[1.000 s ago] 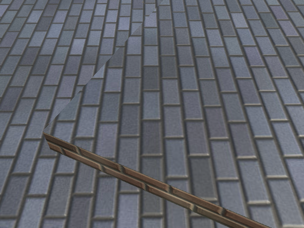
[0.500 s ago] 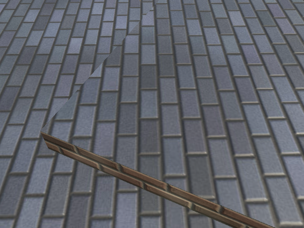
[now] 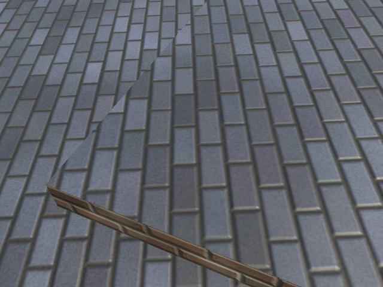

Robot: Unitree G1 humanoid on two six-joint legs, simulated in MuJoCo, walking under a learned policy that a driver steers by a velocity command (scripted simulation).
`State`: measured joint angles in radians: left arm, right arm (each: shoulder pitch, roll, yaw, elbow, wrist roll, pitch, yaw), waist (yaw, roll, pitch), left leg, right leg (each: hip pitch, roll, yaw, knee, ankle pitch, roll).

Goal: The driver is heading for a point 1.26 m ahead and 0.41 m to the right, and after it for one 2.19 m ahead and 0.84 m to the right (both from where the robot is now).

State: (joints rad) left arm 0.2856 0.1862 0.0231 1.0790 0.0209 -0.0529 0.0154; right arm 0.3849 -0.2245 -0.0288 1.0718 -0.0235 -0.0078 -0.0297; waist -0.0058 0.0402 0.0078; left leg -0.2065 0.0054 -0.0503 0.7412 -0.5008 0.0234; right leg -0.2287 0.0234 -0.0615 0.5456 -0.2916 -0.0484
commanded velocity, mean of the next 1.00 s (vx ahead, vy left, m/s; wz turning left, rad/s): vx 0.04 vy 0.00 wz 0.00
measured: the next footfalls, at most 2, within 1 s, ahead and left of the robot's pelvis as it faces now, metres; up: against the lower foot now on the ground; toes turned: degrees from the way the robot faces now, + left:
left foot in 0.22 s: +0.10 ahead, +0.11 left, +0.00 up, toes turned +1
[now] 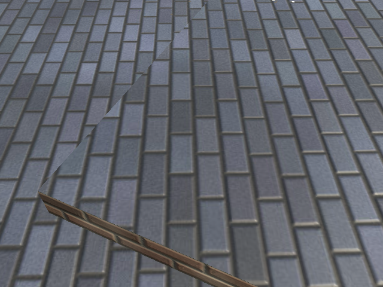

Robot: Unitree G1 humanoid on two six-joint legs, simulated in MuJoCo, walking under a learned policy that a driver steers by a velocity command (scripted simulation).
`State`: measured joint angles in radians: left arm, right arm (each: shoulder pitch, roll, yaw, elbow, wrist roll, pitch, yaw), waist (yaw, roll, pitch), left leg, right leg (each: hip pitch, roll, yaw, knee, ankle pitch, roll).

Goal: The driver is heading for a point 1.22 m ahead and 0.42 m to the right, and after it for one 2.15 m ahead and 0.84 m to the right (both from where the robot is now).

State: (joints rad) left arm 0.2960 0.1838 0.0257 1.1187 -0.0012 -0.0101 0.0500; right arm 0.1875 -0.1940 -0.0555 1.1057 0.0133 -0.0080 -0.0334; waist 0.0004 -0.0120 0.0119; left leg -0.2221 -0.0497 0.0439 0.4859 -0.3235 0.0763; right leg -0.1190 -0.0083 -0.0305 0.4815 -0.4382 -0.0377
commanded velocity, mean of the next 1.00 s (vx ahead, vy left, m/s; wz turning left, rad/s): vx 0.83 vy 0.00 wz -0.22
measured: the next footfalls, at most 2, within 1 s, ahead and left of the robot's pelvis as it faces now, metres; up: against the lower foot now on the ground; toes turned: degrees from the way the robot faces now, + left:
right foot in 0.22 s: +0.04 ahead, -0.15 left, +0.00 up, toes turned -5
left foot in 0.62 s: +0.39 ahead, +0.09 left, +0.00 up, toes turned +4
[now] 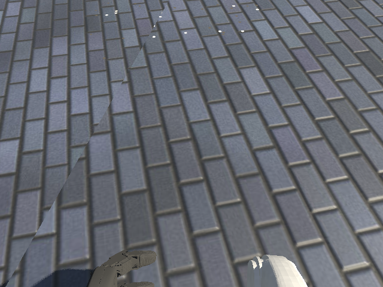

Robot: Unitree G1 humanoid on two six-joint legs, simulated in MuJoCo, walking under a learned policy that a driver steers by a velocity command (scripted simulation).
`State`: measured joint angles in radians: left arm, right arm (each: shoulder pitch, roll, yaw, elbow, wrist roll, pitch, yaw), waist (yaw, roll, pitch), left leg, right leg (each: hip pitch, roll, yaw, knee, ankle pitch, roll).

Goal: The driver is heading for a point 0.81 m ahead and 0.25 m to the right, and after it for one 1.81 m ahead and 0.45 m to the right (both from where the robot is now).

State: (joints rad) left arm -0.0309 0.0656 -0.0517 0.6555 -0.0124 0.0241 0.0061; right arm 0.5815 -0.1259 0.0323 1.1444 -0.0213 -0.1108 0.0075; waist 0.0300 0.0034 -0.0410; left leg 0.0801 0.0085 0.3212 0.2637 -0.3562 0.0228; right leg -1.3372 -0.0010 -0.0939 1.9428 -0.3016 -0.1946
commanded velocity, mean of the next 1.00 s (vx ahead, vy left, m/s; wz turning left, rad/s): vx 1.00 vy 0.00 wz -0.66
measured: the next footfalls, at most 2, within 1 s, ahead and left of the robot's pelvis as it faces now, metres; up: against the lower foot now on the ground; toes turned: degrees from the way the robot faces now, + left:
right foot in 0.12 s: +0.23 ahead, -0.03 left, +0.15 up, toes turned -7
left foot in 0.50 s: +0.66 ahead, +0.01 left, +0.15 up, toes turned -30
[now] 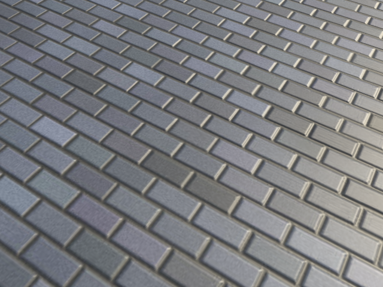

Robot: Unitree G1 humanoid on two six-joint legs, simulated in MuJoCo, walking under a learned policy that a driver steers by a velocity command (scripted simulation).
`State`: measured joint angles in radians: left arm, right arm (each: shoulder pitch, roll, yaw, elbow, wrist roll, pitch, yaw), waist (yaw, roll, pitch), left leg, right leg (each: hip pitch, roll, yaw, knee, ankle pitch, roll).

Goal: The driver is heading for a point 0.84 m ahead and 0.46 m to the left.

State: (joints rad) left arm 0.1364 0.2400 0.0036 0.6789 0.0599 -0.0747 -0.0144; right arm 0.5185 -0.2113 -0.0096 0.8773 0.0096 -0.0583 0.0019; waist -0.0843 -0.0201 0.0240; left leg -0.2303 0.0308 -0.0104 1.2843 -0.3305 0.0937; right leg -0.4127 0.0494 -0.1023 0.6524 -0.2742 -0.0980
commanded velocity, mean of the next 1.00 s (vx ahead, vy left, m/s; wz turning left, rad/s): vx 0.97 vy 0.00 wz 0.84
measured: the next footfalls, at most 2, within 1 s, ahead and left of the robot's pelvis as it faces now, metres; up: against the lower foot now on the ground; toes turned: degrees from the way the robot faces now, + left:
left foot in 0.34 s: +0.51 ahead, +0.14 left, +0.00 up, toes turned +19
right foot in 0.78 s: +0.97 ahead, +0.19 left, +0.00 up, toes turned +44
